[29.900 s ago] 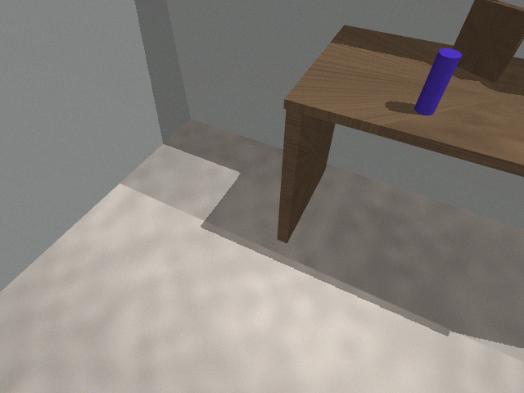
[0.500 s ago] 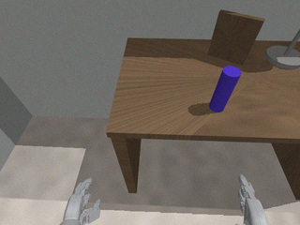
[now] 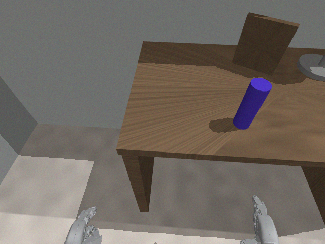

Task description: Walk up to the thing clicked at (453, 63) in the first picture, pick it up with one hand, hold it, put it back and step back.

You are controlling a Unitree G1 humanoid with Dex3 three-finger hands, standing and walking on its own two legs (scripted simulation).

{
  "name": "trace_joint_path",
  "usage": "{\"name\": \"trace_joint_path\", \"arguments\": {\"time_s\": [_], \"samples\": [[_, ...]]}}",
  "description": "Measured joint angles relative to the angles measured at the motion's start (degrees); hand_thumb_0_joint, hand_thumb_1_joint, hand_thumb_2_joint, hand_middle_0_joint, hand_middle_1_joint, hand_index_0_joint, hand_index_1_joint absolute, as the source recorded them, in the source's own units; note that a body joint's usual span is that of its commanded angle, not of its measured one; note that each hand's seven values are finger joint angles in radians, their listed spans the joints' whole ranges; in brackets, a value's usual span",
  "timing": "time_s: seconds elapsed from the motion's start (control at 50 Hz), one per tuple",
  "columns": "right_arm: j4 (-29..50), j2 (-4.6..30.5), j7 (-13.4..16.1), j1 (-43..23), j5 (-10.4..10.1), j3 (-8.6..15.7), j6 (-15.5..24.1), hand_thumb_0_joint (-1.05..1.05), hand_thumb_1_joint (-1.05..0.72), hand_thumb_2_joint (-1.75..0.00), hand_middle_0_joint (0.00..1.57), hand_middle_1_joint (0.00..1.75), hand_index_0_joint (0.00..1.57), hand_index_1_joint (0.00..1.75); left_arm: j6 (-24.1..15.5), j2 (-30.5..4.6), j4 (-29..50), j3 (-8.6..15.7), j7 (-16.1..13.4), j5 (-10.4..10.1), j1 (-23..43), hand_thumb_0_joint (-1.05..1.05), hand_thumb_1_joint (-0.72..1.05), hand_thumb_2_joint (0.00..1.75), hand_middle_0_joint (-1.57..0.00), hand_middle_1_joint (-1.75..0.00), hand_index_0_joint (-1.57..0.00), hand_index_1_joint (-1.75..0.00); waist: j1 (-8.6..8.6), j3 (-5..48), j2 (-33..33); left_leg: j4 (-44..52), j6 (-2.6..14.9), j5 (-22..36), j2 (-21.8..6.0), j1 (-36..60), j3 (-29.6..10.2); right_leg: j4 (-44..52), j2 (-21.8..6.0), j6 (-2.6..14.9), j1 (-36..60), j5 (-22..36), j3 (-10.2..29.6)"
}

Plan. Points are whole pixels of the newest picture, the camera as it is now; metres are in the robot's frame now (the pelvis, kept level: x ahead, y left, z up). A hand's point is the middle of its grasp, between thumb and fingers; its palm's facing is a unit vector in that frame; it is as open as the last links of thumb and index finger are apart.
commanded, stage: home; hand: right
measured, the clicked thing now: (250, 105) +0.46 -0.21 +0.07
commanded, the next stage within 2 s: stand in 1.80 s
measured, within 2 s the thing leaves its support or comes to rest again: neither
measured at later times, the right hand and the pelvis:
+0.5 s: hand out of the picture +0.04 -0.27 -0.14, palm faces -0.06 +0.92 -0.39, open 17.6 cm; pelvis -0.02 -0.01 +0.01, yaw +0 degrees
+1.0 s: hand out of the picture +0.03 -0.27 -0.14, palm faces -0.07 +0.93 -0.36, open 17.6 cm; pelvis -0.03 -0.01 +0.02, yaw +0 degrees
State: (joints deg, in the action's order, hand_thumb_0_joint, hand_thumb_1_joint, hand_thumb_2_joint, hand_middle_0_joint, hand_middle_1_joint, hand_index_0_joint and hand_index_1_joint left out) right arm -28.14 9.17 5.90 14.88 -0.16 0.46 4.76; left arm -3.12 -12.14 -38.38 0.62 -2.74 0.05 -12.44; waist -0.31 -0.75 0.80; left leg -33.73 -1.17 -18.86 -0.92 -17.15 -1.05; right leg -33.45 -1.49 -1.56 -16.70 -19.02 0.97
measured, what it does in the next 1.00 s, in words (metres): stands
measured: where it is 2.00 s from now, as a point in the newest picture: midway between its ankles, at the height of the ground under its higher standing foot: outside the picture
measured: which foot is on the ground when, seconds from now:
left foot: down 0.00-1.00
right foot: down 0.00-1.00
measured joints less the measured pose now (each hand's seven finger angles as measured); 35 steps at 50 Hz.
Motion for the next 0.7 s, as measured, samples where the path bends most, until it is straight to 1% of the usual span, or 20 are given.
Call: {"name": "trace_joint_path", "arguments": {"time_s": [0.02,0.04,0.06,0.1,0.14,0.22,0.32,0.4,0.5,0.7], "samples": [[0.09,-0.01,0.00,0.01,-0.02,0.00,-0.20,-0.01,0.56,-0.04,0.05,0.05,0.05,0.04,0.17,0.00,0.09,0.00,-0.01,-0.06,0.13,0.02,0.90,0.90,-0.20,-0.29,-0.20,-0.30,0.05,-0.02,-0.07,0.03,-0.01,-0.02,0.00,0.04,-0.01,0.03,0.00,0.00,0.04,-0.02,-0.01],[-0.79,0.52,-0.39,-0.34,0.79,-0.36,0.01,-0.01,0.56,-0.04,0.05,0.05,0.05,0.04,0.13,-0.25,-0.34,-0.12,0.30,0.64,0.44,0.02,0.90,0.90,-0.20,-0.29,-0.20,-0.30,0.11,-0.03,-0.13,-0.12,0.03,-0.09,-0.02,-0.01,-0.01,-0.10,0.02,0.03,0.00,-0.07,-0.01],[-2.41,1.64,-1.18,-0.95,1.63,-0.98,-0.04,-0.01,0.56,-0.04,0.05,0.05,0.05,0.04,0.28,-0.83,-1.16,-0.40,0.85,1.40,0.97,0.01,0.90,0.90,-0.20,-0.29,-0.20,-0.30,0.09,-0.05,-0.17,-0.46,0.10,-0.23,-0.05,-0.07,0.01,-0.40,0.06,0.05,-0.05,-0.18,0.00],[-6.29,4.04,-2.74,-2.01,2.29,-1.66,-0.77,0.00,0.56,-0.04,0.05,0.05,0.06,0.04,0.96,-2.24,-3.03,-0.72,1.81,2.06,1.91,0.01,0.90,0.90,-0.20,-0.29,-0.20,-0.30,-0.14,0.00,-0.10,-1.19,0.20,-0.62,-0.09,0.05,0.03,-1.08,0.11,0.09,0.07,-0.53,0.03],[-10.05,6.03,-3.66,-2.40,2.17,-1.49,-1.52,0.00,0.56,-0.04,0.06,0.05,0.06,0.04,1.63,-3.64,-4.79,-0.53,2.35,2.03,2.29,0.01,0.90,0.90,-0.20,-0.29,-0.20,-0.30,-0.33,0.26,0.03,-1.56,0.18,-0.89,-0.06,0.49,-0.02,-1.52,0.07,0.08,0.50,-0.88,-0.02],[-16.86,9.20,-4.41,-2.61,2.05,-0.86,-2.58,0.00,0.56,-0.04,0.06,0.05,0.06,0.04,2.56,-6.31,-8.66,0.12,2.71,1.84,2.33,0.01,0.90,0.90,-0.20,-0.29,-0.20,-0.30,-0.48,0.34,0.22,-0.86,0.09,-0.58,-0.04,2.10,-0.06,-1.09,0.04,0.17,2.02,-0.73,-0.08],[-23.57,11.55,-4.86,-2.89,1.81,-0.74,-3.37,0.00,0.56,-0.04,0.05,0.05,0.06,0.04,3.24,-8.76,-13.83,0.29,2.97,1.73,1.87,0.01,0.90,0.90,-0.20,-0.29,-0.20,-0.30,-0.19,-0.24,0.14,2.36,-0.17,1.43,-0.30,4.54,-0.19,2.12,0.28,0.42,4.46,1.25,-0.27],[-27.92,12.20,-5.09,-3.41,1.52,-1.17,-3.74,0.00,0.56,-0.04,0.05,0.05,0.05,0.04,3.47,-9.65,-17.87,-0.17,3.14,1.48,1.86,0.01,0.90,0.90,-0.20,-0.29,-0.20,-0.30,0.09,-0.91,0.12,5.57,-0.40,3.57,-0.51,6.49,-0.33,5.34,0.46,0.60,6.46,3.36,-0.46],[-31.90,12.17,-5.36,-3.97,1.37,-1.86,-4.11,0.00,0.56,-0.04,0.05,0.05,0.05,0.04,3.62,-9.56,-21.56,-0.84,3.46,1.27,2.22,0.01,0.90,0.90,-0.20,-0.29,-0.20,-0.30,0.09,-1.32,-0.01,8.83,-0.60,5.90,-0.71,8.05,-0.43,8.52,0.64,0.73,8.00,5.66,-0.60],[-35.21,11.23,-6.02,-4.22,1.33,-2.22,-4.42,0.00,0.56,-0.04,0.05,0.05,0.05,0.04,3.27,-8.73,-25.06,-1.19,3.82,1.32,2.34,0.01,0.90,0.90,-0.20,-0.29,-0.20,-0.30,0.03,-1.42,-0.09,11.33,-0.75,8.22,-1.02,8.03,-0.73,11.41,0.95,0.92,8.24,8.13,-0.90]]}}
